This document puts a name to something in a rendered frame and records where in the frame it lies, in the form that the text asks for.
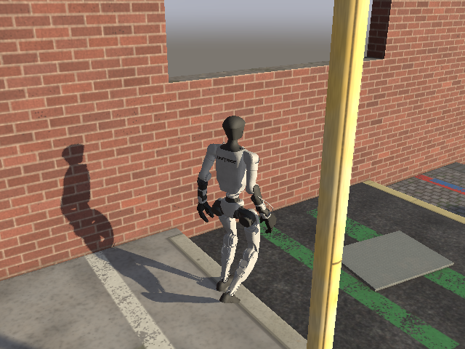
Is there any robot left forearm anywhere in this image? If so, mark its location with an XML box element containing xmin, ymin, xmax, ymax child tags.
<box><xmin>197</xmin><ymin>177</ymin><xmax>208</xmax><ymax>204</ymax></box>

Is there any right robot hand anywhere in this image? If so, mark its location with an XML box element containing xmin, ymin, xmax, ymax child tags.
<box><xmin>260</xmin><ymin>214</ymin><xmax>277</xmax><ymax>233</ymax></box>

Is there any right robot upper arm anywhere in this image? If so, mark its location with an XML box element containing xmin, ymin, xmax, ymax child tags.
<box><xmin>243</xmin><ymin>151</ymin><xmax>259</xmax><ymax>194</ymax></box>

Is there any robot right thigh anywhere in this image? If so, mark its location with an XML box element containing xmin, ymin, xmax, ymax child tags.
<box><xmin>238</xmin><ymin>207</ymin><xmax>260</xmax><ymax>261</ymax></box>

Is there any left robot hand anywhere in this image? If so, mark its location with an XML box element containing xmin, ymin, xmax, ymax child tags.
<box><xmin>197</xmin><ymin>201</ymin><xmax>214</xmax><ymax>222</ymax></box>

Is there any left robot foot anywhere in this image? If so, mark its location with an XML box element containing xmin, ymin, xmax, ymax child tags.
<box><xmin>216</xmin><ymin>275</ymin><xmax>234</xmax><ymax>292</ymax></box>

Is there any robot right forearm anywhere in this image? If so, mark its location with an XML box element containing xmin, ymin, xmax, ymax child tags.
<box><xmin>251</xmin><ymin>185</ymin><xmax>271</xmax><ymax>219</ymax></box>

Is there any left robot upper arm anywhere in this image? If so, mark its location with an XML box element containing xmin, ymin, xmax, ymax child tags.
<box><xmin>198</xmin><ymin>144</ymin><xmax>222</xmax><ymax>182</ymax></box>

